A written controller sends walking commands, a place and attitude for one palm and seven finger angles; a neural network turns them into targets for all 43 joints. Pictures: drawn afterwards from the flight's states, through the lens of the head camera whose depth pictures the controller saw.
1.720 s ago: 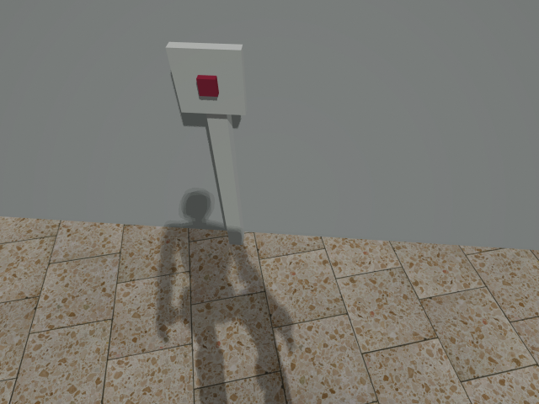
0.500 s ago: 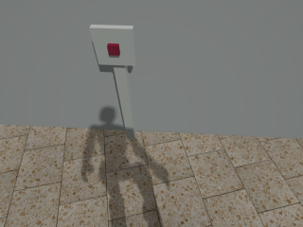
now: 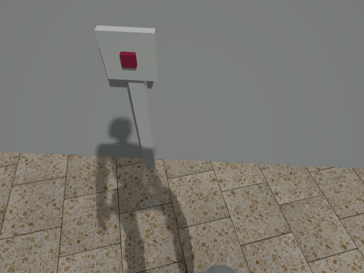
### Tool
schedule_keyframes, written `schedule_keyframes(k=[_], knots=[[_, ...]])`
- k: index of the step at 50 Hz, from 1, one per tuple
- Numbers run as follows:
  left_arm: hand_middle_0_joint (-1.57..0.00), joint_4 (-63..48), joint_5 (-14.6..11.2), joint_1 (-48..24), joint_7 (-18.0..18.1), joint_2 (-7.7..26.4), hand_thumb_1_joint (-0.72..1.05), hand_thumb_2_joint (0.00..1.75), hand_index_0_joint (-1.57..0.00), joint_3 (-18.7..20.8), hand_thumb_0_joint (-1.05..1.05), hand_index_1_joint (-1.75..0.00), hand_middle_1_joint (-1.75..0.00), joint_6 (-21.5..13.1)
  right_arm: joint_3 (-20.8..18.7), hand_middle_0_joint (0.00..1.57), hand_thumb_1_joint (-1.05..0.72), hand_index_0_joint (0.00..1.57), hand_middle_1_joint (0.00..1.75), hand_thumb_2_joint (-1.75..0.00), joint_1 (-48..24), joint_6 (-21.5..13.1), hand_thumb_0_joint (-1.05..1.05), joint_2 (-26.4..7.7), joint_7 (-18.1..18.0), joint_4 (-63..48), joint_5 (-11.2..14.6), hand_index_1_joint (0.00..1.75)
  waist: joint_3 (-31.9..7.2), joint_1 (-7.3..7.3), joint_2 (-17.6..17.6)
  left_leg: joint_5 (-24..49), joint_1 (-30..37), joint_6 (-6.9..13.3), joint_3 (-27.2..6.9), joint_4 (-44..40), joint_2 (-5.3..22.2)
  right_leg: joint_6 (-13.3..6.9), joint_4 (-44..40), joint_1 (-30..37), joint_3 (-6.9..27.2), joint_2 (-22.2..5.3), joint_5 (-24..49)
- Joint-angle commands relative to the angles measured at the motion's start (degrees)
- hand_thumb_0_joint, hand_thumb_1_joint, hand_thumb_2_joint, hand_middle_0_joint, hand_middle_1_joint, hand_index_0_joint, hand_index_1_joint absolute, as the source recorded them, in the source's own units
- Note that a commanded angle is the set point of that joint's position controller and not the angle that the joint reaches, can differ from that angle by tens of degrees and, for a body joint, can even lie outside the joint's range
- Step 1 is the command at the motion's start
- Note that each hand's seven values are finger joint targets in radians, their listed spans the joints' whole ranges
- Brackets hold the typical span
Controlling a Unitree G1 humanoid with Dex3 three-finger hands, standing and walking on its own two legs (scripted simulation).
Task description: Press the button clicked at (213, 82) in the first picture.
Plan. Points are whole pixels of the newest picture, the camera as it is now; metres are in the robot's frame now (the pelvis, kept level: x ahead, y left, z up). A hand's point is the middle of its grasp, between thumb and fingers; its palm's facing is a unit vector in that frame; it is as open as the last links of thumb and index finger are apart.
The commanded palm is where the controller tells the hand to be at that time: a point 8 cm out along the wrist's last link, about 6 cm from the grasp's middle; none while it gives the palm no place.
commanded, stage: take the last steps up to it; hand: left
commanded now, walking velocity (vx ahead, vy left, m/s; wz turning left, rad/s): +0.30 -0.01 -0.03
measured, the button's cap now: (128, 59) +0.73 +0.19 +0.04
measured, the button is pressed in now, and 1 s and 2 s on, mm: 0 0 0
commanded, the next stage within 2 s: come to a stop and stand still in 0.42 s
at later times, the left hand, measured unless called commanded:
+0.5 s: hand (127, 268) +0.16 +0.14 -0.18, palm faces +0.08 -0.98 -0.16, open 7.2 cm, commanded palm none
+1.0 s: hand (127, 226) +0.26 +0.16 -0.18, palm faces +0.09 -0.97 -0.24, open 7.4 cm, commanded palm none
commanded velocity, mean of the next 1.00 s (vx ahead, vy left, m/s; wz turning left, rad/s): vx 0.01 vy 0.01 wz -0.01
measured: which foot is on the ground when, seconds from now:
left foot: down 0.00-0.16, up 0.18-0.46, down 0.48-1.00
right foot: up 0.00-0.14, down 0.16-0.50, up 0.52-0.64, down 0.66-0.96, up 0.98-1.00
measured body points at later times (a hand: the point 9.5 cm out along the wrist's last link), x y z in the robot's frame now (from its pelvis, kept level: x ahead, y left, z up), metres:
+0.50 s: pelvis +0.16 -0.03 -0.01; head +0.18 -0.02 +0.44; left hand +0.15 +0.19 -0.17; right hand +0.22 -0.27 -0.15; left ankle +0.19 +0.09 -0.74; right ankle +0.13 -0.14 -0.74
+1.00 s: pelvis +0.22 -0.04 +0.00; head +0.28 -0.03 +0.44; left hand +0.25 +0.21 -0.16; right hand +0.28 -0.29 -0.16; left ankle +0.21 +0.07 -0.74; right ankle +0.20 -0.15 -0.73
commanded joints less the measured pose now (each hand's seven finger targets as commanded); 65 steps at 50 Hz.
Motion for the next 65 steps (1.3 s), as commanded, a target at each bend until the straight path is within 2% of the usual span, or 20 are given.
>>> schedule_keyframes(k=[1, 6, 7, 8, 9, 13, 21, 24, 26, 30, 32, 39, 42, 46, 48, 49, 53, 59, 62, 65], knots=[[-0.20, -8.99, -0.14, -8.86, -0.90, 1.66, 0.90, 0.90, -0.20, 0.66, 0.00, -0.30, -0.30, -2.40, -2.13, 0.20, -0.90, 0.20, 0.30, -0.90, 8.52, -0.41, 0.00, -9.56, -0.60, 0.97, -0.10, 0.30, 2.50, -0.61, 9.66, 28.53, 0.03, 7.74, -8.98, -10.83, 14.84, 0.12, -10.43, -6.41, -1.12, -2.59, 5.96], [-0.20, -5.60, -0.09, 2.17, -0.87, 4.07, 0.90, 0.90, -0.20, 2.03, 0.00, -0.30, -0.30, -2.58, -2.56, 0.20, -0.90, 0.20, 0.30, -0.90, 6.66, 0.49, 0.00, -10.09, -0.16, 1.22, 0.43, 0.30, -1.54, 5.07, 4.80, 24.32, -10.13, 5.01, -3.89, 0.01, 11.20, -1.09, -24.93, 18.87, -5.55, 2.13, 14.17], [-0.20, -3.58, 0.08, 9.54, -0.40, 7.25, 0.90, 0.90, -0.20, 3.08, 0.00, -0.30, -0.30, -3.08, -2.55, 0.20, -0.90, 0.20, 0.30, -0.90, 6.16, 0.49, 0.00, -8.96, 0.21, 0.75, 1.01, 0.30, -4.48, 8.29, -0.58, 18.87, -17.19, 2.93, -1.21, 11.28, 8.17, -3.01, -28.30, 30.45, 0.86, -2.40, 10.86], [-0.20, -1.96, 0.31, 16.58, 0.42, 13.04, 0.90, 0.90, -0.20, 4.56, 0.00, -0.30, -0.30, -3.51, -2.05, 0.20, -0.90, 0.20, 0.30, -0.90, 7.19, 0.27, 0.00, -5.25, 0.65, -1.11, 1.70, 0.30, -9.31, 9.99, -14.54, -0.84, -27.83, 0.13, 4.43, 29.15, 1.02, -9.02, -37.81, 37.71, 23.63, -18.64, 3.94], [-0.20, -2.38, -0.77, 16.82, 0.94, 13.94, 0.90, 0.90, -0.20, 4.54, 0.00, -0.30, -0.30, -2.99, -2.43, 0.20, -0.90, 0.20, 0.30, -0.90, 2.88, 1.20, 0.00, -5.92, 0.87, -3.42, 1.52, 0.30, -7.12, 9.69, -11.60, -15.86, -30.08, 0.26, 0.59, 42.71, 1.60, -12.52, -46.55, 30.60, 33.56, -25.78, 0.17], [-0.20, -7.03, 0.46, 0.26, 2.05, 6.76, 0.90, 0.90, -0.20, 2.15, 0.00, -0.30, -0.30, -3.25, -2.85, 0.20, -0.90, 0.20, 0.30, -0.90, 0.66, 3.04, 0.00, -3.05, 2.05, -3.33, 0.30, 0.30, 1.03, 1.38, -4.81, -4.98, -22.99, -0.94, -2.09, 39.10, 9.49, -9.46, -49.22, 2.04, 16.21, -19.20, -3.97], [-0.20, -4.52, -0.07, 2.10, 0.91, 7.15, 0.90, 0.90, -0.20, 2.42, 0.00, -0.30, -0.30, -4.04, -2.32, 0.20, -0.90, 0.20, 0.30, -0.90, -1.66, 1.50, 0.00, -3.54, 2.61, -5.30, 0.49, 0.30, -1.58, 0.45, -1.98, 8.27, -6.76, -2.60, 6.13, 3.74, 3.94, -6.42, -41.18, 5.70, 5.38, -10.74, 11.74], [-0.20, -6.21, -0.02, 1.83, 0.55, 2.30, 0.90, 0.90, -0.20, 1.12, 0.00, -0.30, -0.30, -3.65, -4.05, 0.20, -0.90, 0.20, 0.30, -0.90, 4.78, 0.58, 0.00, -14.17, 1.47, -3.86, -0.05, 0.30, -5.61, -2.26, 15.29, 21.41, 7.23, 6.45, -13.99, -4.20, 21.00, 0.71, -18.05, -5.68, -4.48, -0.05, 1.29], [-0.20, -8.04, 0.33, -3.41, 0.98, 2.84, 0.90, 0.90, -0.20, 0.92, 0.00, -0.30, -0.30, -3.18, -3.81, 0.20, -0.90, 0.20, 0.30, -0.90, 4.63, 1.11, 0.00, -14.21, 1.09, -4.38, -0.76, 0.30, -1.40, -3.31, 16.78, 21.63, 1.39, 11.14, -20.49, -9.46, 24.49, 0.98, -2.58, -10.74, -0.68, -0.65, -9.90], [-0.20, -4.46, -0.55, 1.98, 0.94, 2.52, 0.90, 0.90, -0.20, 0.39, 0.00, -0.30, -0.30, -2.88, -2.42, 0.20, -0.90, 0.20, 0.30, -0.90, -7.88, 1.16, 0.00, -11.62, -0.22, -7.10, 0.14, 0.30, -6.74, 2.30, 9.81, 51.13, -0.67, 4.43, -2.76, -0.17, 15.32, 2.70, -25.64, 6.89, -0.27, -1.83, 5.81], [-0.20, -2.81, 0.07, 6.19, 1.57, 7.60, 0.90, 0.90, -0.20, 1.10, 0.00, -0.30, -0.30, -3.20, -3.13, 0.20, -0.90, 0.20, 0.30, -0.90, -8.55, 2.07, 0.00, -10.47, -0.20, -7.81, 1.76, 0.30, -9.74, 2.25, -1.41, 30.36, -4.58, -1.12, 0.84, 4.56, 8.54, 1.17, -34.08, 15.48, 6.64, -5.40, 39.50], [-0.20, -3.77, 0.32, 5.42, 3.62, 10.75, 0.90, 0.90, -0.20, 2.16, 0.00, -0.30, -0.30, -1.57, -3.80, 0.20, -0.90, 0.20, 0.30, -0.90, -11.13, 5.46, 0.00, -9.04, 0.42, -8.42, 1.64, 0.30, -5.69, 4.06, -10.42, -7.54, -16.97, -3.34, 2.39, 17.57, 1.85, -7.03, -32.09, 23.80, 11.43, -16.33, 79.80], [-0.20, -5.60, 0.44, 2.32, 3.80, 12.05, 0.90, 0.90, -0.20, 3.23, 0.00, -0.30, -0.30, -0.92, -3.93, 0.20, -0.90, 0.20, 0.30, -0.90, -12.25, 5.88, 0.00, -8.82, 0.54, -8.95, 1.89, 0.30, -6.42, 4.00, -8.37, -8.39, -18.26, -3.61, 0.62, 16.42, 1.25, -9.46, -31.36, 26.36, 10.59, -16.69, 74.76], [-0.20, -7.24, -0.35, -1.45, 3.70, 10.99, 0.90, 0.90, -0.20, 3.15, 0.00, -0.30, -0.30, -0.40, -3.93, 0.20, -0.90, 0.20, 0.30, -0.90, -8.41, 5.47, 0.00, -9.61, 0.97, -7.87, 1.37, 0.30, -8.43, 1.52, -5.02, 16.69, -5.39, -3.06, 1.06, -1.63, 3.60, -4.01, -27.51, 18.88, 6.27, -11.71, 53.50], [-0.20, -8.63, -0.57, 0.30, 3.75, 6.50, 0.90, 0.90, -0.20, 1.88, 0.00, -0.30, -0.30, 0.14, -4.59, 0.20, -0.90, 0.20, 0.30, -0.90, -6.66, 4.81, 0.00, -15.46, 0.77, -8.71, 0.59, 0.30, -10.18, 1.45, 13.82, 56.36, 2.19, 6.57, -12.53, -2.83, 20.26, 2.27, -17.80, 7.58, -0.29, -1.63, 5.16], [-0.20, -8.81, -0.22, -0.39, 3.95, 6.01, 0.90, 0.90, -0.20, 1.58, 0.00, -0.30, -0.30, 0.37, -4.50, 0.20, -0.90, 0.20, 0.30, -0.90, -6.22, 4.77, 0.00, -15.70, 0.54, -8.74, 0.36, 0.30, -9.11, 0.59, 12.76, 58.49, 0.36, 10.42, -13.07, -3.77, 22.39, 2.21, -7.25, 6.09, 2.36, 1.03, -10.03], [-0.20, -8.44, -0.53, -2.92, 2.91, 5.98, 0.90, 0.90, -0.20, 1.94, 0.00, -0.30, -0.30, 1.34, -3.62, 0.20, -0.90, 0.20, 0.30, -0.90, -8.59, 4.30, 0.00, -13.54, -0.72, -9.55, 0.06, 0.30, -5.51, 1.62, 10.71, 52.69, -1.73, 10.75, -10.09, -3.12, 18.55, 2.44, -1.99, 1.75, 6.15, 0.95, -6.14], [-0.20, -7.08, -0.23, 1.09, 2.14, 6.20, 0.90, 0.90, -0.20, 1.07, 0.00, -0.30, -0.30, 0.27, -3.96, 0.20, -0.90, 0.20, 0.30, -0.90, -9.25, 3.99, 0.00, -13.99, 0.09, -8.39, 0.88, 0.30, -7.54, 3.06, 8.09, 29.10, -6.04, 5.32, -6.55, -1.90, 13.72, 1.74, -31.05, 14.90, 1.88, 0.80, 9.56], [-0.20, -7.15, 0.12, -2.44, 2.38, 12.25, 0.90, 0.90, -0.20, 0.80, 0.00, -0.30, -0.30, -0.91, -3.08, 0.20, -0.90, 0.20, 0.30, -0.90, -7.93, 4.97, 0.00, -8.78, 1.44, -8.31, 1.67, 0.30, -3.39, 0.00, -6.64, 0.26, -6.67, -2.34, 0.24, 3.16, 2.87, -4.87, -43.29, 6.17, 16.30, -14.16, 15.38], [-0.20, -6.37, -0.21, -4.00, 2.64, 9.51, 0.90, 0.90, -0.20, 0.26, 0.00, -0.30, -0.30, -1.59, -2.79, 0.20, -0.90, 0.20, 0.30, -0.90, -6.68, 4.64, 0.00, -8.61, 1.22, -5.67, 1.12, 0.30, -3.95, -0.25, -6.75, 11.72, -3.47, -1.76, -0.38, 1.60, 4.21, -2.36, -39.19, 7.45, 10.63, -7.13, 23.51]])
